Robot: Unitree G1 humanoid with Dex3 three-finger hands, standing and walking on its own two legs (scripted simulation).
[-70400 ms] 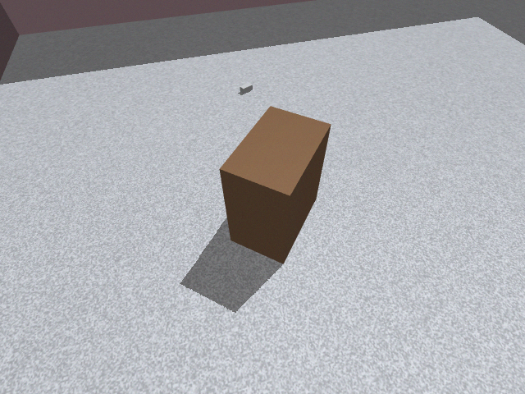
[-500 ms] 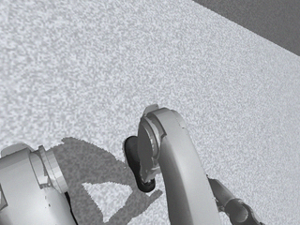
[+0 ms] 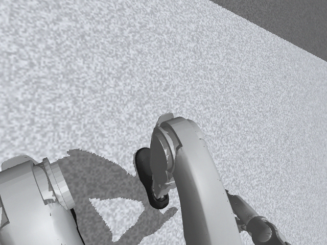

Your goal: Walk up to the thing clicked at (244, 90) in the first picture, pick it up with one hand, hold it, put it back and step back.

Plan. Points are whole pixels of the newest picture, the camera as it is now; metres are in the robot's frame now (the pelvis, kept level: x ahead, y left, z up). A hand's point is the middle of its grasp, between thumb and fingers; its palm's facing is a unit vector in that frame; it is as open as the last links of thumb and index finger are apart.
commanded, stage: rest palm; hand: left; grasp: from above
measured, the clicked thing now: out of the picture +0.46 +0.42 -0.28
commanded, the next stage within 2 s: approach in 0.78 s
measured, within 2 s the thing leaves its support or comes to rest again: neither
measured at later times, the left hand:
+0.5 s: hand out of the picture +0.43 +0.41 -0.23, palm faces -0.46 -0.15 -0.88, open 13.5 cm
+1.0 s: hand out of the picture +0.44 +0.41 -0.22, palm faces -0.43 -0.14 -0.89, open 13.8 cm
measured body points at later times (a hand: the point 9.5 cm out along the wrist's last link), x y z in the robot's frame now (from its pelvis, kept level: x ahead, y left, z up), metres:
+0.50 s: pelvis +0.00 +0.00 +0.00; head +0.27 +0.15 +0.32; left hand +0.46 +0.41 -0.18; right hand +0.09 -0.26 -0.05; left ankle +0.06 +0.12 -0.27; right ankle +0.13 -0.14 -0.26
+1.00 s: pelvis +0.00 +0.00 +0.00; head +0.26 +0.16 +0.32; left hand +0.46 +0.42 -0.17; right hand +0.09 -0.26 -0.05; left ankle +0.06 +0.12 -0.27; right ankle +0.13 -0.14 -0.26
